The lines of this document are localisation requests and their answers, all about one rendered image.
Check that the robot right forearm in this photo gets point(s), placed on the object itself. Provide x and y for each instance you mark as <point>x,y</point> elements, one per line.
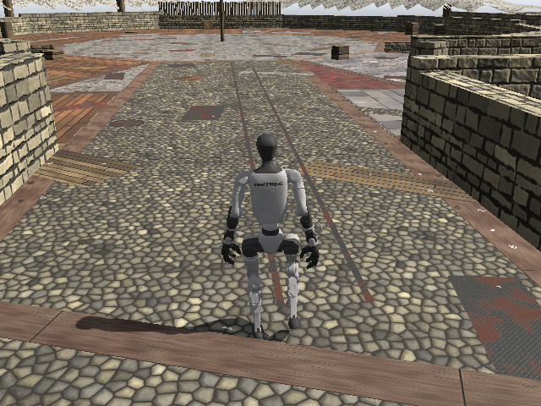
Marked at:
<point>308,228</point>

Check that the robot left upper arm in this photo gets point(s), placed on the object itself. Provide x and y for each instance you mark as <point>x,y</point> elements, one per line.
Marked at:
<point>238,194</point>

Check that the robot left thigh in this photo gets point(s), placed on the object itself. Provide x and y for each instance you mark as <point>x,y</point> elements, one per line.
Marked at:
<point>250,249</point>

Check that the robot right thigh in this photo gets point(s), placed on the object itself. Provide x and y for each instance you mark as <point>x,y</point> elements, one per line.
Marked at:
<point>290,245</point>

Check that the robot right upper arm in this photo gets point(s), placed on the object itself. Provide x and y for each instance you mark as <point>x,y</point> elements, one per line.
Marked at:
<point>294,177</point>

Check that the robot thigh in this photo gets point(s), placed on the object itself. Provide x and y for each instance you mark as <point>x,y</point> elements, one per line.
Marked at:
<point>290,245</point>
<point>250,249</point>

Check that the robot left forearm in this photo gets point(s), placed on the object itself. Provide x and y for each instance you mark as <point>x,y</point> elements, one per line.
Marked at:
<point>230,229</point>

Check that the robot right hand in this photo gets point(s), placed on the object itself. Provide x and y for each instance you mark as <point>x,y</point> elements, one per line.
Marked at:
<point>314,255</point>

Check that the robot left hand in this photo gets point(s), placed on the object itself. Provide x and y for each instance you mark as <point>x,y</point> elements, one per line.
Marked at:
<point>225,251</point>

